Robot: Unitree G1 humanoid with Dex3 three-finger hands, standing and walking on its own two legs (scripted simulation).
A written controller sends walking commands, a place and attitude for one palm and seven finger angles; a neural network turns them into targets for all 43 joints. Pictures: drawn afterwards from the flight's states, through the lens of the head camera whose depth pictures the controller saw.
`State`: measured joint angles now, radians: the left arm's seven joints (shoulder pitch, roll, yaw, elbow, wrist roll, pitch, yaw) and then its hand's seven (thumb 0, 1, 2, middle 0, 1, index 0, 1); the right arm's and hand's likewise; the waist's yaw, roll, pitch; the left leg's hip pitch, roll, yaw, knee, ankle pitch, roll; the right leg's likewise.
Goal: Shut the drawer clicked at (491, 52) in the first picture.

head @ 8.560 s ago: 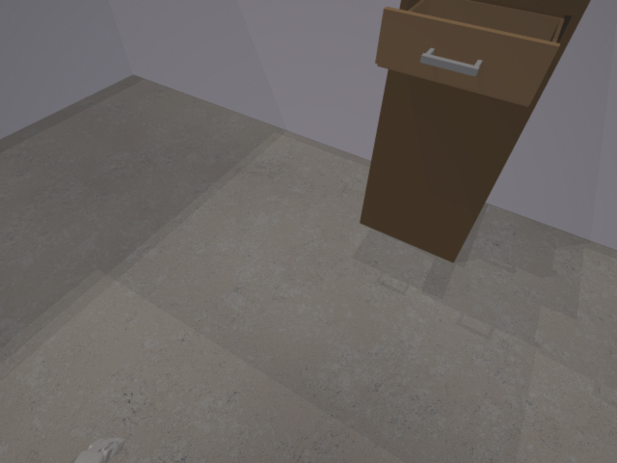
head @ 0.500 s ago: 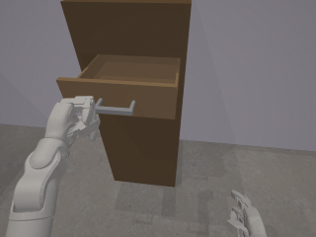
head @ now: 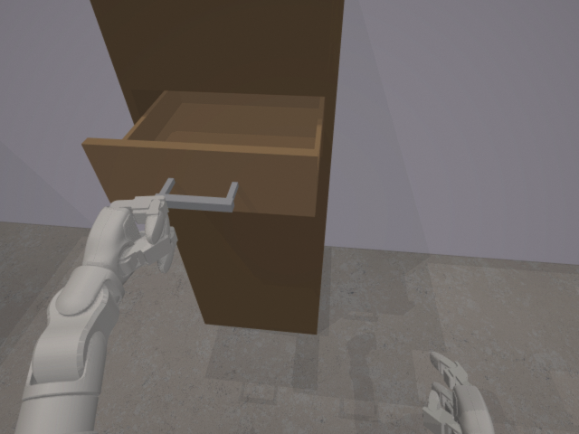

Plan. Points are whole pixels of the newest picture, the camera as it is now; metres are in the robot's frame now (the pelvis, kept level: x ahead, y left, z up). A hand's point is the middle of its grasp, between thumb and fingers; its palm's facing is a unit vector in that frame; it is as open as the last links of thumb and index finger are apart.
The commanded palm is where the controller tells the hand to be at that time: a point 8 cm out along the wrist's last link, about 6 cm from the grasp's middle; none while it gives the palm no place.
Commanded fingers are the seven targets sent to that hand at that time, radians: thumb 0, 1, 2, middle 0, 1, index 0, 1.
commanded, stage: bring the fist close to the handle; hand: left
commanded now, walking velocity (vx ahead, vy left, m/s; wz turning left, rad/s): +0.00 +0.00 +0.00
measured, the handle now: (197, 194) +0.44 +0.20 +0.11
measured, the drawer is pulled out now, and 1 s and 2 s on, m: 0.20 0.20 0.12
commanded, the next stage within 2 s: push the drawer shut in 0.98 s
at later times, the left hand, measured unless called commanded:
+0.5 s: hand (199, 244) +0.33 +0.16 +0.12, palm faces -0.03 -1.00 -0.02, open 3.3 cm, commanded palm +0.31 +0.22 +0.11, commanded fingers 0.00 0.90 0.90 -1.40 -1.60 -1.40 -1.60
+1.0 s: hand (203, 241) +0.35 +0.17 +0.10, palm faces +0.00 -1.00 -0.03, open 3.3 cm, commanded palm +0.32 +0.22 +0.11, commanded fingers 0.00 0.90 0.90 -1.40 -1.60 -1.40 -1.60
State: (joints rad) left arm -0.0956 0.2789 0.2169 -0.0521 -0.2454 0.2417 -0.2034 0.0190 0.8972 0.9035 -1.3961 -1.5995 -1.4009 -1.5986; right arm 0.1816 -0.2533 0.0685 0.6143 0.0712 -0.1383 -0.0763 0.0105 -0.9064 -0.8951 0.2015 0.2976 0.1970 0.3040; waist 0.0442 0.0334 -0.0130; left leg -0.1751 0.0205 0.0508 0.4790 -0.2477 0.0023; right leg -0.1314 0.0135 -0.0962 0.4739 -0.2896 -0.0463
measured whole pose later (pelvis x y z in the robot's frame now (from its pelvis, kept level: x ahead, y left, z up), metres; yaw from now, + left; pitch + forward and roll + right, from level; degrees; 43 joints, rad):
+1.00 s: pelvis -0.01 +0.01 -0.01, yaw -1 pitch +2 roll +0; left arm -0.28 0.25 0.17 0.41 -0.19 -0.10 -0.14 0.02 0.90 0.90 -1.40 -1.60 -1.40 -1.60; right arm 0.26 -0.25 0.04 0.63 0.05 -0.10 -0.05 0.01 -0.91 -0.89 0.20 0.30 0.20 0.30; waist -0.01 0.02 -0.02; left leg -0.33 0.03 0.07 0.57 -0.27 0.01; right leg -0.30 0.01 -0.07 0.57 -0.31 -0.04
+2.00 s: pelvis -0.01 +0.02 -0.02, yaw -1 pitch +8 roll -1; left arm -0.76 0.33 0.25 0.97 -0.15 -0.26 -0.15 0.04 0.93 0.94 -1.40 -1.60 -1.40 -1.60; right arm 0.36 -0.26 0.02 0.69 0.04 -0.05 -0.03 0.01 -0.91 -0.89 0.20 0.30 0.20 0.30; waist -0.08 0.02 -0.05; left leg -0.50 0.03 0.07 0.67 -0.30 0.03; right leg -0.46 0.01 -0.07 0.65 -0.33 -0.03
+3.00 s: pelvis +0.00 +0.02 -0.03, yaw -2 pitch +18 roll -2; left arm -1.16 0.57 0.38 1.32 -0.03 -0.26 -0.16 0.06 0.87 0.91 -1.40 -1.60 -1.40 -1.60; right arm 0.46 -0.27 0.03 0.68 -0.02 0.00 0.00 0.00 -0.91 -0.89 0.20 0.30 0.20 0.30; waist -0.21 0.03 -0.06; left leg -0.73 0.05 0.06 0.77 -0.35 0.03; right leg -0.66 0.03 -0.08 0.69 -0.34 -0.02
